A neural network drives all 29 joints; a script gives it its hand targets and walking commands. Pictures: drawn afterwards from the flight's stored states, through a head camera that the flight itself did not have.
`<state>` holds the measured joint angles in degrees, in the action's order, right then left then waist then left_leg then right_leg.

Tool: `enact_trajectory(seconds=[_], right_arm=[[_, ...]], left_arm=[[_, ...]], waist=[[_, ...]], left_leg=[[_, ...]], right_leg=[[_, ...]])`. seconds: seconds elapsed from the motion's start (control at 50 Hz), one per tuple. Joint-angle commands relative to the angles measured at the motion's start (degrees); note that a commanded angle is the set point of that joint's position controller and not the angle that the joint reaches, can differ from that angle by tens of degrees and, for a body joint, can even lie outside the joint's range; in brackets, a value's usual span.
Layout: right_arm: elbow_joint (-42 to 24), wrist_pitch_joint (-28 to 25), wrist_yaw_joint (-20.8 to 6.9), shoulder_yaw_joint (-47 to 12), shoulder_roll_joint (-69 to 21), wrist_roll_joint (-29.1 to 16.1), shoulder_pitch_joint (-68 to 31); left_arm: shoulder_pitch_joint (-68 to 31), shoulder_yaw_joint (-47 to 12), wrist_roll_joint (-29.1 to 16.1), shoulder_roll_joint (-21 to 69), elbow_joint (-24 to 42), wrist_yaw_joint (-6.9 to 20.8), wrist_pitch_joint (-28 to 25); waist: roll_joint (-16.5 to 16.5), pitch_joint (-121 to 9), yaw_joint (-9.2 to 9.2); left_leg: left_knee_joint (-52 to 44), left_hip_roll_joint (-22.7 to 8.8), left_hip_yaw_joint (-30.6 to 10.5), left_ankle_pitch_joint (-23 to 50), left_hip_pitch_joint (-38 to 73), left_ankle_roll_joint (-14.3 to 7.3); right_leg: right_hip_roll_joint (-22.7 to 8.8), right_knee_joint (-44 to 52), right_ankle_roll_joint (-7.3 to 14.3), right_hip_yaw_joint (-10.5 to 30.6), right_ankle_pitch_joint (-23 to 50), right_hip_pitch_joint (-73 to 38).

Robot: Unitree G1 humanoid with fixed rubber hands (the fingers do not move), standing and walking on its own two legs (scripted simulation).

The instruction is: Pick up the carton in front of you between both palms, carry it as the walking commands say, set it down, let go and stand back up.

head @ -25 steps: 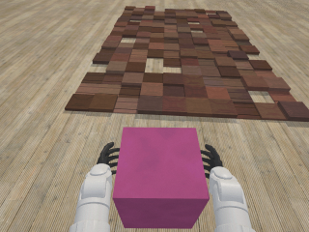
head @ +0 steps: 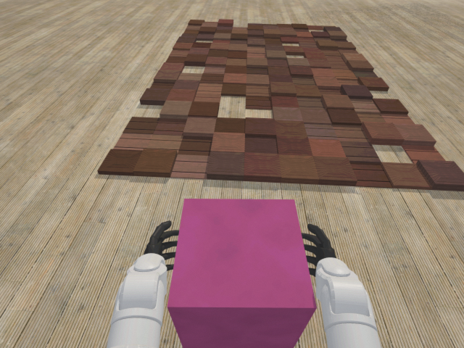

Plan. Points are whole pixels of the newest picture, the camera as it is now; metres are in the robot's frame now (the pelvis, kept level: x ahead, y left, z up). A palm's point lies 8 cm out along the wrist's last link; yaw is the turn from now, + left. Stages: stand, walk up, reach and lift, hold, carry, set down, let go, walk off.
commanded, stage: hold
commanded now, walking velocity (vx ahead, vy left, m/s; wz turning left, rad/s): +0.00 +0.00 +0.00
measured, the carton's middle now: (238, 279) +0.30 +0.00 -0.04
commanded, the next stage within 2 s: carry in 0.66 s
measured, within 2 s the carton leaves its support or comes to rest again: neither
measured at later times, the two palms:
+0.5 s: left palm (150, 265) +0.27 +0.15 +0.04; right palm (328, 269) +0.27 -0.15 +0.04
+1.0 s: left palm (171, 213) +0.35 +0.12 +0.09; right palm (340, 220) +0.34 -0.17 +0.09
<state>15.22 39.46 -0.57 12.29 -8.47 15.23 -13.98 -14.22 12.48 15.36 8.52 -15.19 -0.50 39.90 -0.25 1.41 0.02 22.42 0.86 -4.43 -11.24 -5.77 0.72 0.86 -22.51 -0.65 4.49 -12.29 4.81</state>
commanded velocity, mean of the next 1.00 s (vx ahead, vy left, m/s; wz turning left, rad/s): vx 0.19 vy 0.00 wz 0.00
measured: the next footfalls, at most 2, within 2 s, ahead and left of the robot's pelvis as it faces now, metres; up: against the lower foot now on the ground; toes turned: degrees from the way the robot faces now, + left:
left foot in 1.04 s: +0.14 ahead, +0.09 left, +0.00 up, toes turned +8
right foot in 1.34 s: +0.37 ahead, -0.15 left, +0.00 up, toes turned -14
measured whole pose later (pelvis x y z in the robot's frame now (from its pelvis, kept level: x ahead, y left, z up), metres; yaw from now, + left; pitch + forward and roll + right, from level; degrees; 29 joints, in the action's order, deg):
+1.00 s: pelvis +0.06 -0.02 +0.00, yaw +0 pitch +4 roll +1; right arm -10.7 58.0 3.4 8.7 -7.5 7.0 -9.8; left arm -11.4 6.4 8.0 8.0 8.3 -4.2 57.4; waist -1.6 -9.9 -0.5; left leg 34.6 -1.0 5.9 -23.5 -21.2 0.3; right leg -2.1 -27.0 0.3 -1.0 -18.9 12.4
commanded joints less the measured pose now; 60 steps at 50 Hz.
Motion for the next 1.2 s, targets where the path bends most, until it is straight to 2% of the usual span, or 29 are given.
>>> enact_trajectory(seconds=[0.0,0.1,0.24,0.38,0.62,0.64,0.68,0.7,0.72,0.76,0.8,0.82,0.84,0.86,0.88,0.9,0.94,0.96,0.98,1.0,1.02,1.04,1.06,1.08,1.1,1.12,1.14,1.16,1.18], right_arm=[[-5.13,-2.01,-12.86,-32.64,-54.27,-14.63,-28.81],[-10.33,0.55,-12.10,-35.38,-53.18,-16.41,-25.71],[-7.19,2.21,-12.36,-31.63,-51.20,-14.42,-28.03],[-6.56,1.34,-13.11,-32.65,-53.11,-15.06,-33.32],[-4.54,1.23,-13.31,-31.59,-52.74,-14.26,-33.23],[-5.90,1.73,-13.12,-31.88,-52.42,-14.95,-34.53],[-7.74,2.26,-12.62,-32.57,-52.23,-16.02,-34.88],[-9.32,2.58,-12.27,-33.56,-52.40,-16.78,-35.70],[-10.74,3.01,-11.85,-34.40,-52.46,-17.29,-36.76],[-13.50,4.63,-10.62,-36.47,-52.63,-18.26,-35.83],[-18.16,7.12,-9.19,-39.02,-52.19,-19.61,-34.80],[-20.93,8.61,-8.47,-40.20,-51.85,-20.38,-35.15],[-23.03,10.17,-7.87,-41.27,-51.54,-21.00,-34.88],[-24.52,11.71,-7.36,-41.92,-51.24,-21.58,-34.12],[-25.94,13.23,-6.85,-43.11,-50.71,-22.53,-33.11],[-27.71,14.66,-6.31,-44.36,-49.77,-23.92,-33.25],[-30.46,17.51,-4.87,-45.79,-48.70,-26.09,-29.69],[-32.12,18.86,-4.07,-46.29,-48.20,-26.80,-27.24],[-33.78,20.15,-3.25,-46.36,-47.72,-27.18,-24.76],[-35.71,21.40,-2.46,-46.19,-47.15,-27.38,-22.82],[-37.16,22.68,-1.70,-45.84,-46.77,-27.40,-20.43],[-38.04,23.91,-0.82,-45.10,-45.97,-27.09,-17.47],[-38.19,24.76,0.19,-43.71,-45.19,-26.10,-15.26],[-39.15,25.52,1.23,-42.67,-45.42,-25.50,-13.69],[-41.35,26.32,1.93,-41.98,-45.65,-25.27,-12.99],[-43.80,26.99,2.47,-42.09,-46.26,-25.66,-12.81],[-46.52,27.18,2.74,-42.83,-47.26,-26.22,-13.43],[-48.85,27.49,2.87,-43.77,-48.21,-27.12,-13.54],[-50.65,27.63,2.95,-44.45,-48.22,-27.98,-14.96]], left_arm=[[-28.85,-33.31,-15.28,54.40,5.34,13.98,-2.23],[-25.92,-36.02,-17.01,53.12,10.60,13.38,0.25],[-28.02,-32.38,-14.90,51.22,7.51,13.55,1.95],[-33.48,-33.59,-15.83,53.47,6.87,14.12,1.10],[-33.08,-32.49,-15.08,53.94,4.78,14.01,1.28],[-35.22,-32.76,-15.99,53.06,5.93,13.91,1.84],[-35.65,-34.03,-17.06,53.20,7.79,13.56,2.28],[-36.84,-35.29,-17.87,53.43,9.47,13.28,2.59],[-37.93,-36.15,-18.62,53.58,10.70,13.03,2.99],[-38.59,-39.07,-20.71,54.21,13.45,12.32,4.46],[-38.36,-42.00,-23.37,55.02,16.82,11.58,6.71],[-37.73,-43.10,-24.32,55.12,18.74,11.03,8.03],[-36.52,-43.13,-24.60,54.18,20.09,10.38,9.39],[-34.01,-42.95,-24.48,52.97,21.13,9.55,10.77],[-30.59,-42.63,-24.00,51.30,22.34,8.42,12.28],[-28.59,-42.70,-23.31,49.93,24.80,7.15,13.70],[-25.24,-42.58,-23.48,48.47,29.46,4.99,16.62],[-23.73,-42.88,-23.89,47.66,32.15,4.07,17.97],[-22.19,-43.23,-24.26,46.96,34.30,3.26,19.30],[-19.74,-43.60,-24.62,46.47,35.85,2.53,20.57],[-17.70,-43.97,-25.03,45.91,37.31,1.84,21.79],[-17.35,-44.47,-25.72,45.28,39.15,1.17,23.10],[-18.42,-45.13,-27.10,44.95,41.83,0.66,24.57],[-19.59,-45.61,-28.53,43.94,43.89,0.30,25.82],[-19.61,-46.12,-29.62,44.39,45.12,0.05,26.56],[-17.98,-46.05,-30.27,45.47,45.49,-0.08,27.07],[-16.64,-45.75,-30.49,46.64,46.55,-0.07,27.20],[-14.99,-46.01,-31.06,48.31,47.67,-0.13,27.46],[-15.04,-45.56,-31.03,48.51,48.63,-0.44,27.41]], waist=[[0.10,-17.22,-0.04],[-0.01,-18.50,-0.09],[0.25,-10.06,-0.17],[0.26,-13.71,-0.25],[0.40,-13.79,-0.27],[0.86,-16.94,-0.15],[2.40,-17.05,-0.16],[3.39,-16.28,-0.31],[5.42,-16.01,-0.34],[8.60,-18.12,-0.41],[6.57,-20.77,-0.51],[5.33,-21.37,-0.29],[-0.73,-20.40,0.09],[-11.56,-19.36,0.80],[-15.11,-15.91,1.07],[-13.05,-14.70,1.55],[-8.36,-18.16,1.70],[-8.32,-19.94,1.63],[-8.70,-21.25,1.23],[-7.90,-22.39,0.99],[-5.60,-23.79,0.54],[1.53,-24.83,-0.73],[15.71,-23.25,-1.22],[16.92,-19.84,-1.97],[11.15,-18.06,-2.06],[6.88,-18.28,-2.14],[4.64,-18.50,-2.10],[5.09,-18.50,-1.67],[6.16,-18.51,-1.47]], left_leg=[[-1.91,5.07,0.37,13.34,6.09,-0.05],[-2.93,5.06,-0.03,16.82,7.98,0.04],[-4.20,4.58,0.77,3.97,4.29,-0.44],[-3.00,4.49,0.82,2.59,4.49,-0.46],[-3.41,4.43,0.93,3.68,5.40,-0.20],[0.39,-6.79,0.30,-1.74,-0.59,-1.15],[-3.72,-6.57,-2.85,-24.16,-4.67,-2.12],[-5.01,-7.20,-4.23,-30.97,-5.59,-2.78],[-6.08,-8.53,-6.13,-31.45,-5.46,-3.70],[-7.39,-11.66,-9.53,-25.23,-4.44,-5.83],[-5.04,-10.66,-6.60,-23.64,-6.89,-6.15],[-1.86,-9.41,-3.72,-24.34,-9.90,-5.25],[5.43,-6.45,1.23,-22.51,-15.17,-3.13],[17.94,-2.67,7.54,-17.60,-23.40,-0.75],[20.08,-1.53,9.93,-17.33,-32.20,-0.05],[18.80,-2.81,9.16,-18.67,-34.05,-0.51],[13.52,-2.09,10.94,-15.24,-30.10,-0.72],[9.82,-0.65,13.28,-11.71,-26.11,-0.47],[4.86,0.38,15.34,-7.69,-20.26,-0.13],[0.99,0.40,16.21,-4.21,-11.00,-0.09],[-1.16,-1.55,14.60,-2.47,1.07,-0.60],[-5.18,-9.20,3.84,-7.31,13.38,-3.40],[-7.41,-21.82,-15.38,-7.67,21.05,-9.82],[-7.40,-26.53,-22.53,-1.53,22.28,-14.85],[-7.31,-27.18,-21.56,4.03,20.79,-16.01],[-7.69,-26.22,-18.03,5.48,20.26,-15.08],[-9.18,-25.09,-13.92,3.07,19.05,-13.56],[-9.96,-22.80,-8.14,2.25,15.91,-11.24],[-10.33,-19.92,-2.78,2.39,12.34,-9.39]], right_leg=[[4.88,2.58,-0.08,-0.28,13.98,-3.16],[4.78,3.53,-0.17,0.12,17.96,-5.71],[4.36,4.90,0.47,-0.76,4.72,-1.70],[4.28,3.71,0.51,-1.03,3.34,-1.39],[4.37,3.95,0.67,-1.19,3.98,-1.06],[-5.72,-1.06,1.15,-0.43,-0.65,4.29],[-4.14,-0.65,1.23,0.19,-19.48,8.84],[-3.06,-2.46,1.00,-0.84,-23.72,11.87],[-1.91,-5.91,0.62,-2.87,-21.17,13.73],[0.30,-10.83,0.10,-7.84,-10.52,13.96],[0.05,-5.37,0.86,-8.54,-10.83,9.23],[-1.31,-2.57,1.40,-6.83,-12.41,5.67],[-6.28,2.43,2.84,0.79,-17.61,2.70],[-14.33,8.42,5.89,13.72,-23.17,-1.94],[-19.34,10.37,9.34,21.78,-18.67,-5.70],[-19.99,9.51,11.45,22.23,-9.86,-6.58],[-17.42,5.70,10.55,13.77,1.28,-7.85],[-15.45,3.68,9.23,8.98,4.66,-7.50],[-13.49,1.50,7.90,4.43,6.04,-5.68],[-11.81,-1.35,6.59,0.43,3.71,-0.35],[-10.13,-5.36,5.23,-2.95,0.14,8.34],[-7.26,-15.04,3.17,-7.40,-3.65,20.47],[-2.86,-26.75,0.92,-12.16,-12.57,36.34],[-2.86,-30.23,1.75,-9.20,-19.94,44.65],[-4.92,-33.01,2.01,-7.64,-21.86,47.00],[-5.87,-33.11,1.90,-7.39,-21.58,47.07],[-6.75,-29.25,1.77,-7.29,-18.76,45.90],[-7.12,-23.44,1.27,-8.05,-14.51,41.43],[-5.71,-19.39,0.77,-10.26,-9.29,36.12]])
